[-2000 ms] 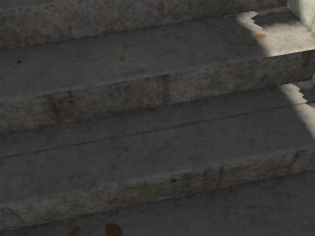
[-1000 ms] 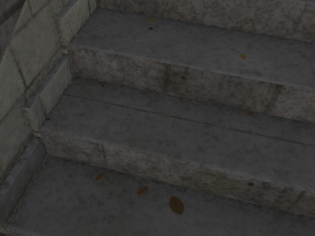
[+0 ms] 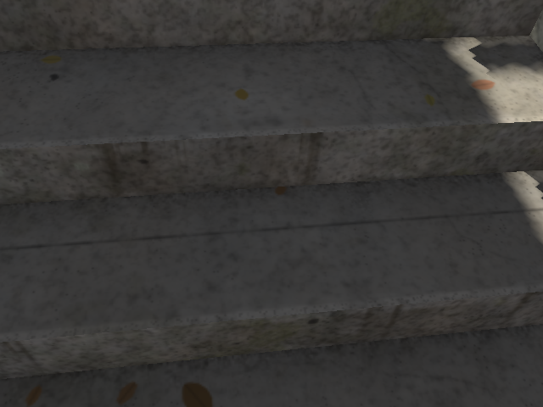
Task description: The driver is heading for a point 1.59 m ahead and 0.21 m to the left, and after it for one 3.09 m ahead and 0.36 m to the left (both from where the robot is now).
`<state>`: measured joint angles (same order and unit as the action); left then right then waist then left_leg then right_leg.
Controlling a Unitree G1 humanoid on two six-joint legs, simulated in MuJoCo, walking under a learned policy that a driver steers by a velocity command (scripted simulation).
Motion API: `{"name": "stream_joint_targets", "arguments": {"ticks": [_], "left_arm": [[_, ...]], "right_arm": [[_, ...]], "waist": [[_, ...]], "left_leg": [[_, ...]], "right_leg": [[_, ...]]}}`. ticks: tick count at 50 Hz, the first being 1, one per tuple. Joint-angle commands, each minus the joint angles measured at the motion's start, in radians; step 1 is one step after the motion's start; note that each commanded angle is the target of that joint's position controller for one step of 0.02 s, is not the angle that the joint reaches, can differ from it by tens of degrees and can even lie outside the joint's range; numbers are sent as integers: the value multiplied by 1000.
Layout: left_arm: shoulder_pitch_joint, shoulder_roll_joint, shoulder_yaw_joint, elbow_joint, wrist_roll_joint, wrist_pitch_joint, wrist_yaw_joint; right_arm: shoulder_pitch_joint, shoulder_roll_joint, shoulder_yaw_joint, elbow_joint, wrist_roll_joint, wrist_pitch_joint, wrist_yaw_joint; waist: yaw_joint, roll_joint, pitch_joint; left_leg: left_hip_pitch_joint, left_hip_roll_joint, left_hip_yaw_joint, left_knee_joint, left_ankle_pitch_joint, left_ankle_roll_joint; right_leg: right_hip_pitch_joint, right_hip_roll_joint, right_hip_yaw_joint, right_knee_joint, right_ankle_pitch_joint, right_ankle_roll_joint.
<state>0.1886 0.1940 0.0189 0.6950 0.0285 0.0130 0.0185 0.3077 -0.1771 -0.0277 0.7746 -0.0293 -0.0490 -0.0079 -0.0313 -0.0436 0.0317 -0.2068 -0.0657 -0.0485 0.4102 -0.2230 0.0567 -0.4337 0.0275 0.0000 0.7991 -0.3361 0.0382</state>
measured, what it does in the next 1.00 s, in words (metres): steps on the spot: right foot, then left foot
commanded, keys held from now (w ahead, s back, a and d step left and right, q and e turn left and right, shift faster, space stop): q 0.44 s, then no key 0.08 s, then e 0.24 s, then w+e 0.24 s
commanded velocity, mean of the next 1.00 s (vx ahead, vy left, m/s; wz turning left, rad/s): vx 0.08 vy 0.00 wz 0.16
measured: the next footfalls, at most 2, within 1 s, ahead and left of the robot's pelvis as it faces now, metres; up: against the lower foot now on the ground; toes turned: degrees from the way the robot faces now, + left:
right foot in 0.08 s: +0.07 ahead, -0.09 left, +0.00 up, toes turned +2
left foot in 0.48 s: -0.01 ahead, +0.16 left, +0.00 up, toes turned +20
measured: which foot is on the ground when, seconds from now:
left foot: down 0.00-0.08, up 0.10-0.46, down 0.48-0.90, up 0.92-1.00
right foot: up 0.00-0.06, down 0.08-0.50, up 0.52-0.86, down 0.88-1.00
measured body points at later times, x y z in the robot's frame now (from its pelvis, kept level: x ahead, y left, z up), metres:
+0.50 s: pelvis -0.02 +0.04 -0.02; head +0.00 +0.06 +0.43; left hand +0.05 +0.35 -0.12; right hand +0.24 -0.14 -0.10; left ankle -0.05 +0.14 -0.75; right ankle +0.03 -0.09 -0.74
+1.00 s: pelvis -0.05 +0.07 -0.01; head -0.04 +0.06 +0.44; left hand -0.03 +0.33 -0.13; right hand +0.15 -0.15 -0.11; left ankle -0.09 +0.15 -0.68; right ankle -0.08 -0.04 -0.74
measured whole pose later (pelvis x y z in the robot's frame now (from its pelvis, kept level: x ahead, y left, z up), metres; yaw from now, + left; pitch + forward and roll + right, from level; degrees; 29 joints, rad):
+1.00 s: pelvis -0.05 +0.07 -0.01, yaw +8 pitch +1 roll +0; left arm 0.36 0.20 0.05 0.75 0.00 -0.02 0.02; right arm 0.20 -0.22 -0.06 0.66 0.02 -0.01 -0.03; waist 0.04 0.02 -0.02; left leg -0.46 -0.04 0.04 1.06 -0.49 -0.01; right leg -0.19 0.04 0.03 0.54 -0.37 -0.08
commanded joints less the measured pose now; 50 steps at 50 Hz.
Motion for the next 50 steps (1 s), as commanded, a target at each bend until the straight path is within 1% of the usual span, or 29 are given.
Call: {"name": "stream_joint_targets", "arguments": {"ticks": [1, 3, 4, 5, 6, 7, 8, 11, 14, 15, 18, 21, 24, 25, 26, 27, 28, 30, 32, 35, 37, 39, 40, 44, 45, 46, 47, 48, 50], "left_arm": [[72, 58, 23, -54, -13, -8, 36], [163, 57, 29, -29, -8, -26, 47], [184, 130, 46, -34, 16, -37, 54], [207, 181, 56, -53, 6, -25, 46], [172, 180, 65, -74, 15, -11, 48], [113, 134, 58, -91, 12, -6, 52], [53, 105, 49, -97, 4, -9, 57], [45, 88, 48, -81, 7, -25, 64], [78, 130, 60, -70, 6, -32, 65], [0, 150, 64, -111, -16, -13, 81], [-19, 207, 84, -138, -2, 20, 92], [-20, 228, 92, -139, -25, 10, 67], [30, 163, 72, -85, -45, 4, 40], [53, 109, 55, -80, -16, 3, 29], [-9, 73, 32, -144, 0, 3, 29], [-27, 148, 60, -110, -31, 6, 24], [3, 126, 59, -69, -60, 12, 21], [66, 105, 59, -7, -31, 24, 33], [82, 103, 65, 11, -27, 25, 21], [-55, 57, 38, -46, -34, 7, 2], [-30, 89, 39, -47, -38, 9, -3], [31, 90, 35, -32, -47, 13, 11], [76, 57, 29, -13, 16, 30, 11], [110, 63, 34, -12, 3, 7, -18], [164, 82, 38, 6, 8, -11, -16], [219, 187, 77, 23, 8, -20, -9], [210, 210, 86, 6, 6, -24, -1], [194, 202, 84, -4, -46, -50, 18], [142, 172, 75, -21, -52, -77, 22]], "right_arm": [[-24, -158, -57, -73, 8, 21, -19], [-98, -150, -67, -105, 35, 38, -19], [-108, -93, -61, -128, 41, 41, -12], [14, -47, -56, -133, 31, 58, -22], [60, -106, -72, -125, 11, 76, -30], [-7, -113, -83, -125, -12, 89, -35], [-82, -98, -85, -148, -27, 104, -43], [-54, -135, -92, -175, -30, 125, -15], [-73, -109, -81, -200, -16, 138, 18], [-181, -101, -63, -258, 78, 132, -3], [-218, -74, -29, -269, 54, 126, -8], [-133, -114, -42, -249, 59, 120, -1], [-84, -135, -62, -224, 52, 111, -13], [-69, -192, -75, -230, 42, 98, -20], [-61, -293, -78, -266, -18, 87, -23], [-100, -236, -56, -286, -45, 69, -14], [-139, -188, -34, -251, -49, 57, -7], [-262, -79, 1, -229, -15, 52, 5], [-228, -51, 12, -189, -27, 44, 2], [-198, -107, -9, -187, -33, 49, -31], [-179, -156, -26, -202, -25, 69, -51], [-170, -161, -34, -196, 16, 82, -68], [-67, -121, -25, -146, -1, 65, -66], [-160, -143, -42, -178, -6, 61, -45], [-185, -113, -40, -200, -2, 60, -39], [-256, -72, -28, -260, 24, 51, -36], [-273, -76, -25, -275, 7, 42, -34], [-294, -125, -55, -266, 72, 7, -27], [-185, -158, -66, -225, 62, -19, 2]], "waist": [[29, 231, -125], [94, 140, -134], [91, -55, -108], [55, -224, -181], [55, -163, -231], [53, -79, -138], [46, -75, -39], [3, 34, -26], [20, -51, -80], [20, -123, -78], [56, -156, -138], [53, -153, -158], [31, -19, -143], [38, 182, -127], [26, 443, -200], [-23, 248, -290], [21, 177, -182], [87, 164, -76], [87, 149, -77], [41, 167, -102], [17, 167, -144], [18, 153, -148], [9, 142, -113], [68, 161, 13], [85, 73, -16], [99, -212, 1], [126, -256, 45], [105, -183, 28], [37, -9, 36]], "left_leg": [[82, 213, -184, 58, 835, 131], [-39, 165, -221, 152, 534, 72], [-226, 80, -141, 370, 124, 15], [-323, -64, 11, 678, -434, -29], [-341, -16, 42, 955, -495, -57], [-407, 9, 27, 1143, -431, -73], [-503, 10, 24, 1330, -400, -78], [-502, 15, -12, 1245, -201, -97], [-478, 14, 5, 1066, -177, -131], [-529, 72, -16, 878, -184, -187], [-305, 93, 88, 573, -264, -205], [-193, 96, 124, 393, -161, -150], [9, 18, 155, 58, 27, -52], [147, 115, -5, 28, 392, -6], [124, 453, -433, -12, 690, 261], [57, 523, -472, -54, 542, 382], [-49, 440, -317, -65, 365, 317], [-143, 304, -140, -12, 322, 183], [-161, 250, -20, 1, 370, 146], [23, 268, -35, -5, 395, 135], [84, 322, -96, 4, 435, 184], [76, 372, -164, -24, 278, 216], [-6, 346, -90, -55, 167, 170], [-109, 258, -36, -59, -279, 55], [-189, 219, 14, 85, -235, 18], [-322, 44, 187, 309, -268, -52], [-430, 17, 128, 518, -307, -60], [-503, 25, 15, 793, -381, -85], [-700, 90, -40, 880, -251, -79]], "right_leg": [[120, 43, -55, -173, 60, -22], [315, 0, -12, -401, 295, -51], [445, -198, 156, -457, 568, -105], [472, -453, 339, -429, 936, -234], [384, -525, 388, -451, 779, -385], [286, -463, 355, -498, 498, -410], [220, -403, 275, -518, 372, -392], [201, -285, 85, -471, 408, -292], [302, -306, 27, -432, 586, -291], [342, -308, 14, -437, 492, -269], [272, -324, -33, -412, 555, -258], [242, -391, -4, -371, 554, -248], [145, -311, -95, -182, 279, -128], [-46, -217, -183, 79, -17, -41], [-236, -79, -108, 457, -334, 59], [-211, -75, 53, 728, -332, 89], [-216, -97, 83, 719, -258, 88], [-148, -98, 69, 651, -155, 94], [-44, -62, 45, 525, -41, 88], [-6, -76, 28, 101, -140, 80], [48, -56, -15, 32, -233, 83], [70, -70, -23, -20, -190, 64], [151, -19, -75, -46, -193, -3], [219, -3, -55, -358, -31, -139], [321, -88, 94, -427, -9, -178], [311, -233, 420, -509, -93, -283], [324, -340, 573, -604, -73, -358], [330, -365, 650, -604, -197, -433], [444, -308, 539, -564, -218, -347]]}}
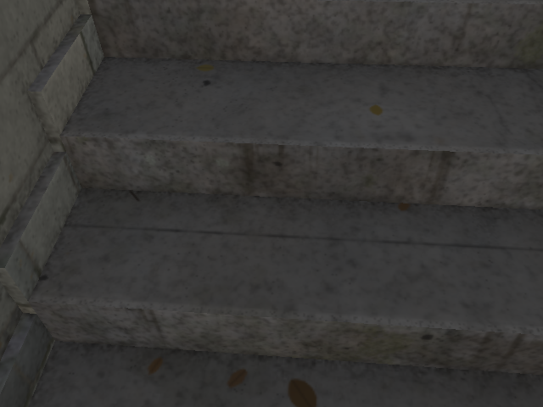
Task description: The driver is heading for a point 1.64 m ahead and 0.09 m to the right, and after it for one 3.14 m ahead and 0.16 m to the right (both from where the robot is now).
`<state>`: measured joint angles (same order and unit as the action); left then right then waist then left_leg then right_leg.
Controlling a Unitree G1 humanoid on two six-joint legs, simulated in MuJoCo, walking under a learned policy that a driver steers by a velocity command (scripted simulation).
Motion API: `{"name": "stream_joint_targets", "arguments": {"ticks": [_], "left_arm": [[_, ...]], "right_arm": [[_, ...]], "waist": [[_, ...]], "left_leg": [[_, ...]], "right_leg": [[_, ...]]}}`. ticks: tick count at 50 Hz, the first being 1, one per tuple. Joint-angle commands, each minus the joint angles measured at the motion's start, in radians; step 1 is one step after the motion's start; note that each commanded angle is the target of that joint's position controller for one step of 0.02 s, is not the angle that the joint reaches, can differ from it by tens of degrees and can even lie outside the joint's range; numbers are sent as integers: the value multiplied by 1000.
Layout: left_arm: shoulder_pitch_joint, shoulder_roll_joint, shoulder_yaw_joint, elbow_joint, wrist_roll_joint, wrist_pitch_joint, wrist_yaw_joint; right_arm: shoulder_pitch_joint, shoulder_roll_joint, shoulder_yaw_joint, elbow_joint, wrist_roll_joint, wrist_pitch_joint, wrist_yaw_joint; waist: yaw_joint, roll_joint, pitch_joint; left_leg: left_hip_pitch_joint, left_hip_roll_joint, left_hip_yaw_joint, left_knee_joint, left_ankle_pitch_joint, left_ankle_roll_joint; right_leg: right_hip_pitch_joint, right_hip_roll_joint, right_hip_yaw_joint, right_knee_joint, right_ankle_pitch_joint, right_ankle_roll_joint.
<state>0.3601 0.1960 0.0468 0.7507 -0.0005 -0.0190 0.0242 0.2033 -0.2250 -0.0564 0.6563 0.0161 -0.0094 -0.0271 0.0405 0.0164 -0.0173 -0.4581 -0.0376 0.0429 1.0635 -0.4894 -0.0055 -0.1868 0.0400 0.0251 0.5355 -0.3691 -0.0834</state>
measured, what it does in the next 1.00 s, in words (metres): climbs: left foot, then right foot 0.17 m higher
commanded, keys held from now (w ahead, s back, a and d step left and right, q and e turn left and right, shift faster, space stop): w+e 0.30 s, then w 0.18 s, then w+q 0.52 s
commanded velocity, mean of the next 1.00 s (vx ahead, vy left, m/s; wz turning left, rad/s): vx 0.46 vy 0.00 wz -0.09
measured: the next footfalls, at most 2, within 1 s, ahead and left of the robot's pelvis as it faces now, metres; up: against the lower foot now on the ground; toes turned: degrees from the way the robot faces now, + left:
left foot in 0.22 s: +0.11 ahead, +0.13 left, +0.00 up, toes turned -7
right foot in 0.70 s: +0.35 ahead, -0.25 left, +0.17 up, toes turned -20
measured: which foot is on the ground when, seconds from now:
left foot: up 0.00-0.20, down 0.22-0.72, up 0.74-1.00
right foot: down 0.00-0.22, up 0.24-0.68, down 0.70-1.00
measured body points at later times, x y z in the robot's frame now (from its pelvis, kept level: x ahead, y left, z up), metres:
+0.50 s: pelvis +0.10 +0.01 +0.00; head +0.13 +0.03 +0.45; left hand +0.35 +0.13 -0.09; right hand -0.03 -0.19 -0.13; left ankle +0.07 +0.14 -0.73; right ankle +0.11 -0.15 -0.39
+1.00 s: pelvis +0.33 -0.14 +0.15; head +0.33 -0.15 +0.60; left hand +0.39 +0.10 +0.01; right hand +0.48 -0.39 +0.05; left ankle +0.37 +0.01 -0.31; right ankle +0.31 -0.24 -0.57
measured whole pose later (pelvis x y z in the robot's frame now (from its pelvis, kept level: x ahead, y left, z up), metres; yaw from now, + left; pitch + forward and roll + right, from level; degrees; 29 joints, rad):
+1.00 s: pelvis +0.33 -0.14 +0.15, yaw -6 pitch +4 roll -2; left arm 0.32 0.20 0.02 0.97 0.08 -0.07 -0.06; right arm 0.11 -0.22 -0.04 0.76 -0.02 -0.07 0.12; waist 0.00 0.07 -0.09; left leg -1.10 -0.05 -0.16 1.97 0.06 0.27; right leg -0.38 -0.06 -0.25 0.69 -0.37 -0.03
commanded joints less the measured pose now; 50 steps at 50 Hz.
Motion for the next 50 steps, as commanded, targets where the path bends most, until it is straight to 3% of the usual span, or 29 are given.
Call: {"name": "stream_joint_targets", "arguments": {"ticks": [1, 5, 8, 9, 11, 12, 13, 14, 15, 17, 18, 21, 26, 30, 32, 33, 34, 35, 36, 37, 38, 39, 41, 42, 43, 44, 46, 48, 50], "left_arm": [[-54, 163, 45, -93, -21, -44, 18], [-115, 161, 49, -135, -16, -8, 27], [-141, 184, 55, -168, -25, -22, 21], [-213, 170, 51, -188, -34, -27, 19], [-295, 74, 21, -252, -32, -44, 7], [-249, -59, -18, -279, -2, -61, 4], [1, 41, 9, -253, -65, -64, 1], [-67, 111, 23, -247, -66, -43, 1], [-147, 128, 22, -260, -51, -26, 3], [-169, 60, -5, -260, -25, -14, -3], [-184, 31, -18, -255, -22, -10, -16], [-226, -81, -72, -272, -38, -2, -8], [-413, -106, -114, -368, -21, -11, -22], [-550, -122, -145, -470, 4, -36, -43], [-687, -158, -177, -533, -23, -58, -71], [-598, -117, -146, -489, -27, -72, -76], [-398, -69, -99, -370, 10, -7, -53], [-189, -50, -75, -298, -13, 12, -37], [-41, 11, -39, -272, 8, 5, -28], [66, 98, 8, -229, 41, -6, -25], [124, 242, 55, -168, 51, 8, -21], [-24, 234, 59, -149, 49, 11, -25], [-225, 83, 21, -82, 31, -6, -28], [-159, 10, -27, -60, 30, -77, -83], [-184, -51, -38, 5, 54, -81, -90], [-174, -68, -49, 46, 72, -77, -97], [-158, -47, -47, 115, 53, -74, -98], [-189, -29, -51, 145, 84, -69, -97], [-233, -19, -60, 151, 100, -85, -80]], "right_arm": [[-100, -84, -24, -108, -2, -70, 25], [-126, 9, 13, -113, -38, -75, 31], [2, -115, -36, -98, -12, -53, 0], [124, -139, -54, -71, -15, -51, -9], [349, -153, -70, -3, -45, -55, -3], [352, -190, -55, -9, -57, -64, 4], [239, -267, -71, -52, -76, -74, 10], [148, -202, -56, -51, -46, -67, 13], [98, -132, -36, -35, -17, -51, 9], [111, -98, -12, 30, -43, -54, 8], [159, -56, 3, 66, -63, -58, 5], [318, -43, 16, 183, -56, -50, 10], [325, -2, 40, 227, -45, -28, -16], [441, -48, 33, 276, 4, -6, -55], [478, -76, 20, 294, 45, 26, -71], [474, -115, 25, 304, 11, 11, -51], [403, -178, 0, 276, -43, -26, -11], [395, -208, -10, 280, -48, -49, 11], [326, -226, -24, 262, -29, -85, 35], [283, -146, -24, 173, 29, -109, 60], [166, -53, -27, 101, -6, -120, 78], [223, 66, -19, 97, -31, -113, 71], [178, 108, -13, 42, -66, -61, 36], [57, 87, 17, 86, -58, -85, 108], [105, 107, 29, 102, -33, -86, 141], [128, 106, 36, 99, -46, -71, 157], [138, 62, 29, 124, -49, -57, 160], [61, 12, 25, 104, -24, -55, 151], [24, -9, 26, 118, -30, -56, 155]], "waist": [[-39, -37, 90], [-60, -150, 10], [-108, -226, -14], [-186, -221, -59], [-261, -12, -118], [-170, 279, -108], [-23, 340, -213], [-10, 196, -41], [-32, 119, 78], [-14, 41, 152], [-29, 9, 145], [-68, 30, 142], [-81, 42, 167], [-112, 85, 79], [-136, 130, 85], [-91, 240, -13], [-57, 118, -55], [34, 254, -195], [137, 356, -299], [180, 109, -389], [183, -204, -419], [65, -197, -356], [-76, -146, -4], [4, -205, 135], [-53, -116, 59], [-111, -68, 35], [-129, -59, 24], [-143, -41, -17], [-154, -53, -54]], "left_leg": [[-439, 70, -103, 156, 92, -17], [-43, 1, 34, -118, 98, -36], [180, 5, 14, -323, 137, -41], [294, -5, 48, -456, 255, -24], [625, 82, -81, -643, 421, 20], [658, 371, -438, -600, 887, 92], [573, 573, -900, -824, 336, 282], [478, 558, -826, -882, -143, 340], [376, 475, -631, -894, -292, 285], [218, 355, -429, -855, -158, 219], [189, 329, -331, -826, -75, 199], [304, 376, -266, -831, -13, 216], [255, 343, -164, -872, 34, 181], [335, 322, -194, -1006, 104, 206], [263, 304, -134, -1158, 367, 200], [300, 305, -104, -1063, 938, 214], [407, 255, 17, -886, 1431, 219], [483, 302, -13, -694, 1756, 204], [447, 289, -27, -465, 1774, 153], [83, 160, -39, -110, 1346, 98], [-69, -9, -150, 259, 353, 82], [-170, 13, -327, 608, 380, 91], [-285, 97, -160, 746, 503, 86], [-394, 31, -304, 924, 544, 194], [-432, 33, -316, 985, 519, 246], [-507, 43, -303, 948, 576, 269], [-648, 13, -304, 985, 519, 305], [-694, 17, -237, 947, 544, 300], [-670, 13, -184, 937, 592, 282]], "right_leg": [[191, -283, 442, -291, -73, -188], [-40, -158, 216, -250, 288, -132], [-130, -156, 263, -155, 455, -98], [-141, -138, 264, -27, 519, -62], [-394, 26, 173, 488, 380, 32], [-650, 134, 188, 864, -268, 69], [-714, 86, 274, 1082, -225, 94], [-852, -8, 184, 1212, -143, 108], [-910, -46, 118, 1270, -74, 121], [-923, -52, 130, 1397, 38, 119], [-944, -39, 138, 1452, 105, 109], [-1209, -14, 134, 1802, 70, 87], [-1327, -61, 106, 1678, 170, 131], [-1177, -215, -64, 1276, 267, 157], [-726, -196, -168, 755, -54, 111], [-498, -79, -293, 786, -187, 75], [-448, 1, -332, 750, -243, -13], [-265, 48, -288, 658, -204, -41], [-85, -3, -95, 581, -122, -75], [165, -250, 378, 339, -319, -94], [139, -418, 853, -150, -583, -54], [8, -486, 943, -258, -758, -26], [-307, -429, 554, -142, -592, -17], [-426, -311, 258, 5, -235, -95], [-377, -341, 241, -68, -69, -119], [-349, -372, 227, -95, -4, -109], [-292, -359, 169, -158, -56, -112], [-263, -331, 21, -232, 11, -84], [-257, -274, -105, -279, 148, -75]]}}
